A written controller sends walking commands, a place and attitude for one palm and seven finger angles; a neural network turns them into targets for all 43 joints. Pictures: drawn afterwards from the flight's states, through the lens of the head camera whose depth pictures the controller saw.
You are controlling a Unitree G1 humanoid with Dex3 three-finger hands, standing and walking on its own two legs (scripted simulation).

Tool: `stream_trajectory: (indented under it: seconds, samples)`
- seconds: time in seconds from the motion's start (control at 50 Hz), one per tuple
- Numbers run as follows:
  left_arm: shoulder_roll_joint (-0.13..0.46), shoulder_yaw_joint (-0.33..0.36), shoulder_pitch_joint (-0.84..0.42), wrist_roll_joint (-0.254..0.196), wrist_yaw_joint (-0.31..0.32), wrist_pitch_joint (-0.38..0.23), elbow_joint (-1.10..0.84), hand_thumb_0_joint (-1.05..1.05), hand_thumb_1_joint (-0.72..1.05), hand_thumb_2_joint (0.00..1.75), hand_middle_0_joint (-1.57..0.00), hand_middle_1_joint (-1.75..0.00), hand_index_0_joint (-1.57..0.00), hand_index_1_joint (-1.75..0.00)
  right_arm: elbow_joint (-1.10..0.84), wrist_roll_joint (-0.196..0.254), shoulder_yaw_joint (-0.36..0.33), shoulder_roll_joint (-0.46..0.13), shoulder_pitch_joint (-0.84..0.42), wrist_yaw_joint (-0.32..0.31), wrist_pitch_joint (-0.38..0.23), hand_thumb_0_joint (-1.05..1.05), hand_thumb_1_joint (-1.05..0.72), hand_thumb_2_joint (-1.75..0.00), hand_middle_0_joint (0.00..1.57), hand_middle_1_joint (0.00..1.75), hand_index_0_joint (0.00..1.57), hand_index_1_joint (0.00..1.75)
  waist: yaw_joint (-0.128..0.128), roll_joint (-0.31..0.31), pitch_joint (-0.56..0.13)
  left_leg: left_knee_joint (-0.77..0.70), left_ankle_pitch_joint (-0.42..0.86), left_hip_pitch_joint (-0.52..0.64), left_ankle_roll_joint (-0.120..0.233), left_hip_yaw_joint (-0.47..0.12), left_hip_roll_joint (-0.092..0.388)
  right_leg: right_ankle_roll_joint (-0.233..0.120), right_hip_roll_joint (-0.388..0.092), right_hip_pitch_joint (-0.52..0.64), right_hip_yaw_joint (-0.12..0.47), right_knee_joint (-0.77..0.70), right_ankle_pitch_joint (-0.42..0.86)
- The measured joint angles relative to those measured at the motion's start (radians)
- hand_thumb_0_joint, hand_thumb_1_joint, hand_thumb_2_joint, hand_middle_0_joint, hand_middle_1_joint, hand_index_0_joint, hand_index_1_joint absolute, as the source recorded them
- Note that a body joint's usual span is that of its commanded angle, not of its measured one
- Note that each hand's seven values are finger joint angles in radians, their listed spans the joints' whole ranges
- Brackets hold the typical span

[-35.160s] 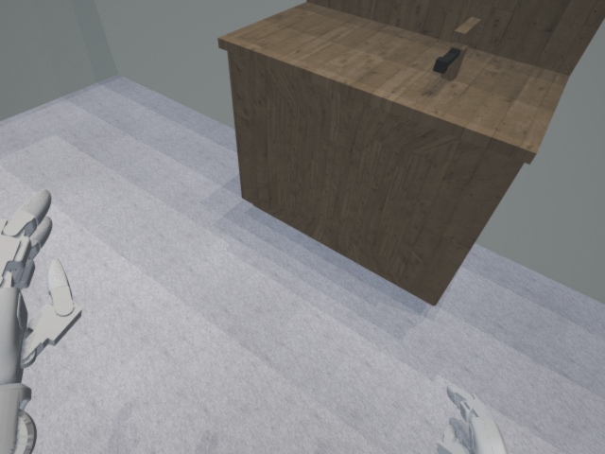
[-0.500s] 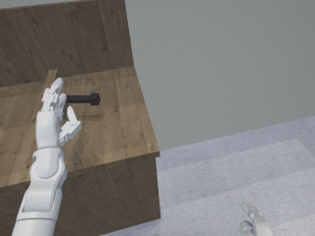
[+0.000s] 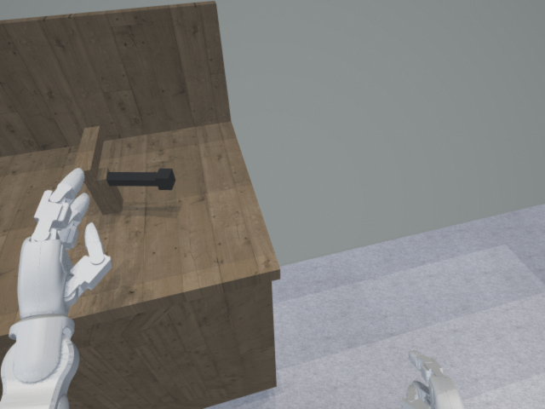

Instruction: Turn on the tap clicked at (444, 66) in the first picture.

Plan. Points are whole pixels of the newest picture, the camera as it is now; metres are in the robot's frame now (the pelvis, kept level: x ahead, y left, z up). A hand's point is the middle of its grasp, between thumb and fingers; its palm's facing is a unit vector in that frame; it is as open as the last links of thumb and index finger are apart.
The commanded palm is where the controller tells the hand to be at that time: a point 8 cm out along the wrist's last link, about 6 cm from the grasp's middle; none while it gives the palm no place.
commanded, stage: draw the hand back beside the body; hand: left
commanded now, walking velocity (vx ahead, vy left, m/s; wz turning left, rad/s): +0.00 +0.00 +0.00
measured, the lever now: (165, 179) +0.46 +0.26 +0.09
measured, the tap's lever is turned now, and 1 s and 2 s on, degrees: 73 73 73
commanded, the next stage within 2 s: step back with the hand held close in 0.46 s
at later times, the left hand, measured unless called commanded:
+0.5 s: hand (98, 275) +0.21 +0.23 +0.16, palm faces +0.44 -0.84 -0.32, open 7.4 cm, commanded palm +0.16 +0.27 +0.17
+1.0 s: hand (88, 292) +0.19 +0.24 +0.15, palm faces +0.35 -0.81 -0.47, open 7.4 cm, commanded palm +0.14 +0.28 +0.17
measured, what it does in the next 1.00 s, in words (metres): stands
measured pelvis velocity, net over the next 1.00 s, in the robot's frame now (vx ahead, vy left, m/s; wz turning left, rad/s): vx -0.03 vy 0.00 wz -0.02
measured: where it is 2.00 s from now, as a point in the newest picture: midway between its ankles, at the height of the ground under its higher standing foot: outside the picture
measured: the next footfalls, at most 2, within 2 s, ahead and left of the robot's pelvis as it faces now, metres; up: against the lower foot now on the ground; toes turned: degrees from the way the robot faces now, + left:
left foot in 1.64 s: -0.10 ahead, +0.15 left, +0.00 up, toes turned +9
right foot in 1.88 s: -0.16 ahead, -0.11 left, +0.00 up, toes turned +1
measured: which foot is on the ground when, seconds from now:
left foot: down 0.00-1.00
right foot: down 0.00-1.00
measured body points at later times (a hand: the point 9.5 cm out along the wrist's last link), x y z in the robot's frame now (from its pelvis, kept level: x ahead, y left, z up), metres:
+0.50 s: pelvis +0.01 -0.01 +0.00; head -0.01 -0.03 +0.45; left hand +0.18 +0.27 +0.18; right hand +0.20 -0.22 -0.09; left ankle +0.01 +0.11 -0.75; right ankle +0.02 -0.11 -0.75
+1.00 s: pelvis -0.03 +0.00 -0.01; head -0.02 -0.02 +0.44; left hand +0.17 +0.28 +0.18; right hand +0.16 -0.25 -0.10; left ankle +0.01 +0.11 -0.75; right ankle +0.02 -0.11 -0.75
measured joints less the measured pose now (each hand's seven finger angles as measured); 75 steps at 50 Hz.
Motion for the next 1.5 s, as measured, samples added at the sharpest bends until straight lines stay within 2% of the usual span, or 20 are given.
stream_trajectory:
  seconds: [0.24, 0.38, 0.6, 0.7, 0.78, 0.86, 0.96, 1.06, 1.2, 1.3, 1.34, 1.38, 1.44, 1.5]
  samples:
    - [0.027, 0.049, 0.137, -0.002, 0.001, -0.002, -0.114, 0.01, 0.9, 0.9, -0.2, -0.3, -0.21, -0.3, -0.025, -0.007, 0.005, 0.017, -0.012, 0.006, -0.026, 0.01, -0.91, -0.9, 0.2, 0.3, 0.2, 0.3, 0.003, -0.002, -0.008, 0.014, -0.014, -0.002, -0.005, -0.005, 0.005, -0.004, 0.005, 0.002, -0.005, 0.008, -0.012]
    - [0.009, 0.042, 0.11, 0.0, 0.009, 0.005, -0.095, 0.01, 0.9, 0.9, -0.2, -0.3, -0.21, -0.3, -0.015, -0.005, 0.007, 0.016, -0.015, -0.003, -0.029, 0.01, -0.91, -0.9, 0.2, 0.3, 0.2, 0.3, 0.011, 0.002, 0.006, 0.022, -0.013, -0.012, -0.008, -0.017, 0.004, -0.007, 0.004, -0.004, -0.017, 0.017, -0.016]
    - [0.023, 0.038, 0.125, 0.001, 0.009, 0.006, -0.107, 0.01, 0.9, 0.9, -0.2, -0.3, -0.21, -0.3, -0.008, -0.008, 0.006, 0.015, -0.001, -0.006, -0.038, 0.01, -0.91, -0.9, 0.2, 0.3, 0.2, 0.3, -0.004, 0.005, -0.002, 0.02, -0.02, -0.005, -0.016, -0.013, 0.014, -0.016, 0.014, -0.003, -0.013, 0.021, -0.024]
    - [0.036, 0.083, 0.146, 0.01, -0.004, -0.013, -0.098, 0.01, 0.89, 0.9, -0.21, -0.3, -0.21, -0.3, -0.064, 0.007, 0.0, -0.003, -0.004, -0.009, 0.007, 0.01, -0.91, -0.9, 0.2, 0.3, 0.2, 0.3, -0.033, 0.018, -0.037, 0.082, -0.039, -0.108, -0.016, -0.013, 0.026, -0.015, 0.025, -0.09, -0.014, 0.044, -0.02]
    - [0.04, 0.076, 0.174, 0.016, -0.004, 0.004, -0.107, 0.01, 0.9, 0.9, -0.2, -0.3, -0.21, -0.3, -0.101, 0.016, -0.017, -0.018, -0.003, -0.018, 0.037, 0.01, -0.91, -0.9, 0.2, 0.3, 0.2, 0.3, -0.049, 0.013, -0.042, 0.106, -0.041, -0.165, -0.01, 0.0, 0.019, -0.008, 0.018, -0.159, -0.002, 0.087, -0.027]
    - [0.054, 0.067, 0.208, 0.021, -0.002, 0.028, -0.149, 0.01, 0.89, 0.9, -0.21, -0.3, -0.21, -0.3, -0.127, 0.018, -0.03, -0.025, 0.002, -0.03, 0.063, 0.01, -0.91, -0.9, 0.2, 0.3, 0.2, 0.3, -0.06, -0.001, -0.041, 0.119, -0.037, -0.193, -0.002, 0.017, 0.005, 0.003, 0.003, -0.209, 0.013, 0.139, -0.04]
    - [0.086, 0.094, 0.229, 0.02, 0.009, 0.033, -0.195, 0.01, 0.89, 0.9, -0.21, -0.3, -0.22, -0.3, -0.143, 0.018, -0.033, -0.019, 0.006, -0.038, 0.083, 0.01, -0.91, -0.9, 0.2, 0.3, 0.2, 0.3, -0.063, -0.01, -0.048, 0.151, -0.034, -0.227, 0.006, 0.027, -0.005, 0.01, -0.007, -0.253, 0.022, 0.19, -0.046]
    - [0.075, 0.108, 0.217, 0.021, 0.022, 0.024, -0.181, 0.01, 0.89, 0.9, -0.21, -0.3, -0.22, -0.3, -0.143, 0.021, -0.022, -0.013, 0.012, -0.038, 0.087, 0.01, -0.91, -0.9, 0.2, 0.3, 0.2, 0.3, -0.06, 0.002, -0.067, 0.192, -0.029, -0.273, 0.012, 0.024, -0.005, 0.013, -0.008, -0.288, 0.017, 0.212, -0.032]
    - [0.042, 0.091, 0.193, 0.04, 0.034, 0.008, -0.155, 0.01, 0.89, 0.9, -0.21, -0.3, -0.21, -0.3, -0.136, 0.019, -0.002, -0.007, 0.032, -0.042, 0.073, 0.01, -0.91, -0.9, 0.2, 0.3, 0.2, 0.3, -0.057, 0.0, -0.067, 0.242, -0.039, -0.34, 0.027, 0.012, -0.007, 0.02, -0.014, -0.332, -0.002, 0.223, -0.005]
    - [0.056, 0.11, 0.161, 0.066, 0.043, -0.013, -0.18, 0.01, 0.89, 0.9, -0.21, -0.3, -0.22, -0.3, -0.141, 0.013, 0.001, 0.004, 0.05, -0.044, 0.047, 0.01, -0.91, -0.9, 0.2, 0.3, 0.2, 0.3, -0.066, -0.015, -0.034, 0.258, 0.001, -0.369, 0.034, 0.008, -0.007, 0.035, -0.008, -0.362, 0.003, 0.278, -0.023]
    - [0.067, 0.125, 0.149, 0.072, 0.043, -0.025, -0.193, 0.01, 0.89, 0.9, -0.21, -0.3, -0.22, -0.3, -0.139, 0.011, -0.002, 0.011, 0.062, -0.041, 0.035, 0.01, -0.91, -0.9, 0.2, 0.3, 0.2, 0.3, -0.073, -0.022, -0.031, 0.276, 0.019, -0.384, 0.029, 0.002, -0.012, 0.027, 0.0, -0.355, 0.023, 0.321, -0.06]
    - [0.067, 0.143, 0.147, 0.076, 0.041, -0.038, -0.199, 0.01, 0.89, 0.9, -0.21, -0.3, -0.22, -0.3, -0.132, 0.011, -0.005, 0.014, 0.063, -0.037, 0.029, 0.01, -0.9, -0.9, 0.2, 0.3, 0.2, 0.3, -0.072, -0.02, -0.03, 0.299, 0.002, -0.398, 0.031, 0.007, -0.007, 0.03, 0.01, -0.368, 0.036, 0.353, -0.076]
    - [0.056, 0.152, 0.156, 0.073, 0.037, -0.045, -0.203, 0.01, 0.89, 0.9, -0.21, -0.3, -0.21, -0.3, -0.12, 0.011, -0.011, 0.014, 0.06, -0.03, 0.025, 0.01, -0.9, -0.9, 0.2, 0.3, 0.2, 0.3, -0.074, -0.012, -0.033, 0.346, -0.081, -0.427, 0.029, 0.021, 0.005, 0.01, 0.004, -0.38, 0.022, 0.368, -0.062]
    - [0.037, 0.133, 0.173, 0.054, 0.042, -0.03, -0.222, 0.01, 0.89, 0.9, -0.21, -0.3, -0.21, -0.3, -0.084, 0.011, -0.02, 0.011, 0.036, -0.023, 0.032, 0.01, -0.91, -0.9, 0.2, 0.3, 0.2, 0.3, -0.056, -0.03, -0.039, 0.466, -0.223, -0.469, -0.001, 0.023, -0.013, 0.003, -0.016, -0.397, 0.031, 0.349, -0.04]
